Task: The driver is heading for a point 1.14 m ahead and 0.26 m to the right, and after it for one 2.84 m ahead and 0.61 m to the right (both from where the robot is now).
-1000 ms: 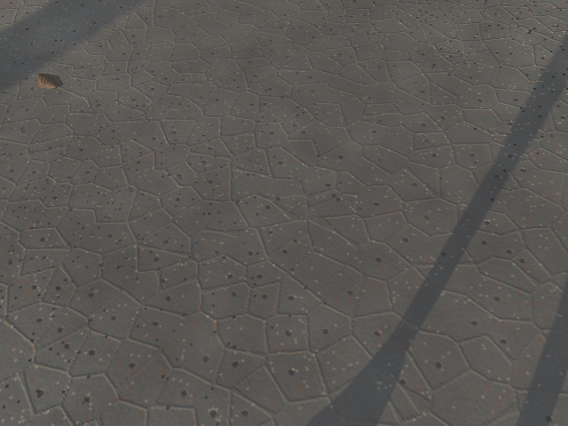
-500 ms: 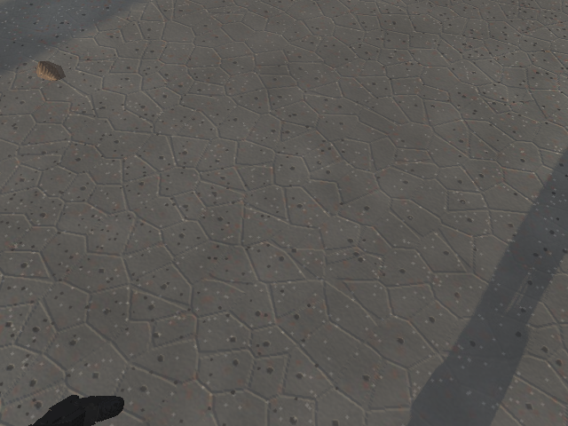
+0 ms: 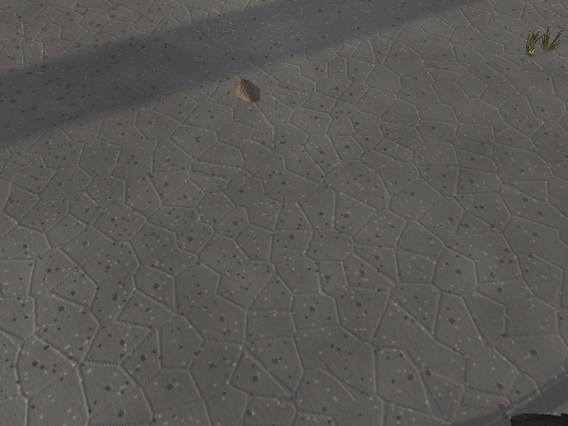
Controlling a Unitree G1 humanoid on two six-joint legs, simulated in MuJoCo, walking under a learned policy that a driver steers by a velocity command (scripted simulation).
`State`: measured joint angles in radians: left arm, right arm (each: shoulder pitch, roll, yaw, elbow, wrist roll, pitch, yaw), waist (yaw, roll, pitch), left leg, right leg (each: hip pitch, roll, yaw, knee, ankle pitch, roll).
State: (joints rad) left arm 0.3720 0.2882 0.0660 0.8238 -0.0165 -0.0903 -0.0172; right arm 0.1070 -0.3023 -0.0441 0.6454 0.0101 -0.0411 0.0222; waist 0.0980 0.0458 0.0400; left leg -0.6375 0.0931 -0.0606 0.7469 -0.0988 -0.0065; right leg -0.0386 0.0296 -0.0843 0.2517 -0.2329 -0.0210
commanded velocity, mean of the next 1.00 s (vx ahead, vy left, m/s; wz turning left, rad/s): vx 0.50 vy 0.00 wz -0.38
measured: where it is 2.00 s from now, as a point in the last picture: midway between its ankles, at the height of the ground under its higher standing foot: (419, 228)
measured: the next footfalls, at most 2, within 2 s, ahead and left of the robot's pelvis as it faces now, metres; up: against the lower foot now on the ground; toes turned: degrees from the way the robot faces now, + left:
left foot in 0.14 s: +0.25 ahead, +0.15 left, +0.00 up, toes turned -3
right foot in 0.64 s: +0.47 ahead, -0.17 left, +0.00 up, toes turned -23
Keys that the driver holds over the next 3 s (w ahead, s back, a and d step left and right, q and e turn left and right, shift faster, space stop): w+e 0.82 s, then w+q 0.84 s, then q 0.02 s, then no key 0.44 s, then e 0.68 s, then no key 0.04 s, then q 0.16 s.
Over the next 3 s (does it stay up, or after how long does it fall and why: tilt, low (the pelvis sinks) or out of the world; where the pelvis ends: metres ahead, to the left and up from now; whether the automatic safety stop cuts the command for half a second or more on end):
stays up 1.05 -0.30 0.00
